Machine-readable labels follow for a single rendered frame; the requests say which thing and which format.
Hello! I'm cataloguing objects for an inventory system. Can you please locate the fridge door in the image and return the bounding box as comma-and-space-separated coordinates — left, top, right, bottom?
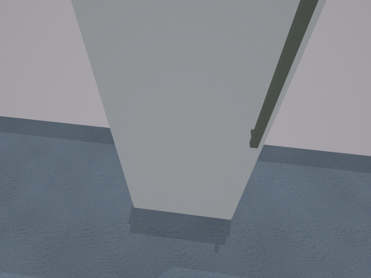
71, 0, 325, 220

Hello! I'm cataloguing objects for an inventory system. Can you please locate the handle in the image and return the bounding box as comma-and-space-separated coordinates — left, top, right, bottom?
249, 0, 318, 148

